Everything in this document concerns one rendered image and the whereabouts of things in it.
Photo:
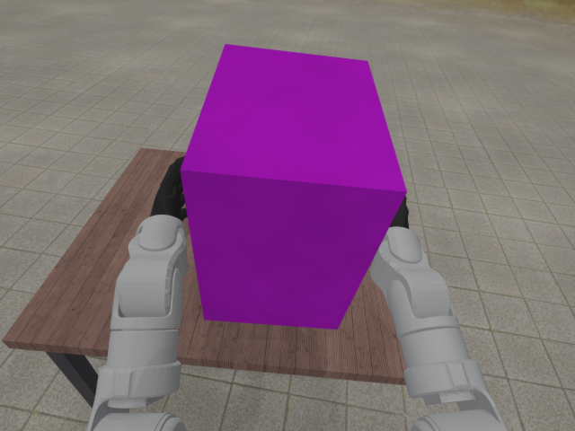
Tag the right robot hand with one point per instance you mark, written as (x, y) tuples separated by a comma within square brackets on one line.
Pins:
[(401, 217)]

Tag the carton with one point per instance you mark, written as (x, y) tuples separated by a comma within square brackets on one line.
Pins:
[(291, 182)]

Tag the left robot hand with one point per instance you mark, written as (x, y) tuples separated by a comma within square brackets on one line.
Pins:
[(169, 199)]

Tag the robot left forearm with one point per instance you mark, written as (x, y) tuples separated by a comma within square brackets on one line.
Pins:
[(142, 365)]

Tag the robot right forearm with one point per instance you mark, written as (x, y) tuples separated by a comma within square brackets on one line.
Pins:
[(438, 366)]

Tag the robot right upper arm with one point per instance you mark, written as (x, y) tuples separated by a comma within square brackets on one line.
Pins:
[(467, 420)]

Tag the table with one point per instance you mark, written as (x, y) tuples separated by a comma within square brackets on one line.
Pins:
[(70, 315)]

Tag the robot left upper arm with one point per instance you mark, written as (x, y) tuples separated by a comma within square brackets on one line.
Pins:
[(140, 422)]

